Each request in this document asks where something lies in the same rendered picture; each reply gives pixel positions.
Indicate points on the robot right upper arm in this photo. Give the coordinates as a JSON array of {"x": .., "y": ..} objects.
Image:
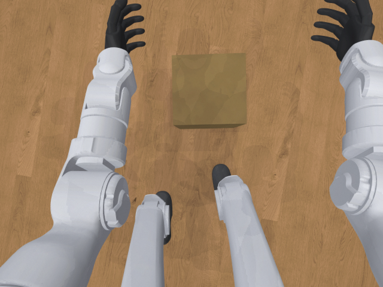
[{"x": 357, "y": 189}]

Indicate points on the right robot forearm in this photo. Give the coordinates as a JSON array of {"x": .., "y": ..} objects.
[{"x": 362, "y": 79}]

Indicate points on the robot right hand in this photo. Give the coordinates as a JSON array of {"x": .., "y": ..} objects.
[{"x": 357, "y": 25}]

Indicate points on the carton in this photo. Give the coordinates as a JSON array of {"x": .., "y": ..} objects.
[{"x": 209, "y": 91}]

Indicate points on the robot left thigh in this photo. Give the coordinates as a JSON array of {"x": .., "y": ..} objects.
[{"x": 144, "y": 265}]

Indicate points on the robot left upper arm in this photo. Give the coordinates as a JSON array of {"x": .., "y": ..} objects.
[{"x": 86, "y": 206}]

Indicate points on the left robot forearm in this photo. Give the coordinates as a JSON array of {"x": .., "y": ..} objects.
[{"x": 99, "y": 145}]

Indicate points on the left robot shin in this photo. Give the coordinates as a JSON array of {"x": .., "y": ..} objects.
[{"x": 149, "y": 197}]

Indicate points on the robot left hand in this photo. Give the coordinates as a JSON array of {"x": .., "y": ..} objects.
[{"x": 116, "y": 36}]

